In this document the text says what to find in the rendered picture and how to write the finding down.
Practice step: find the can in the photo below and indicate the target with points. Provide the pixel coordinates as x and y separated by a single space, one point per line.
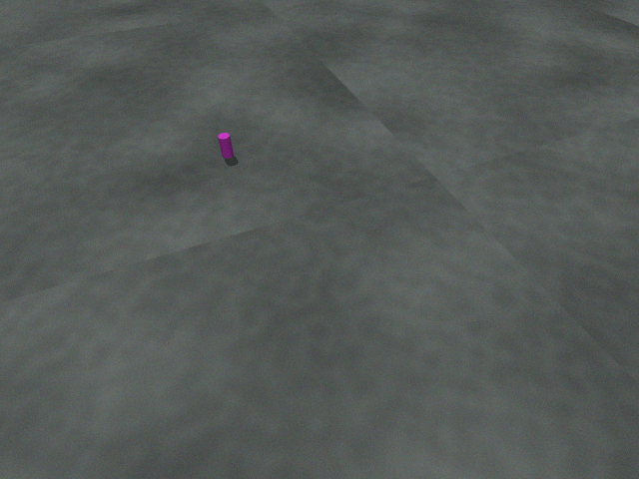
226 145

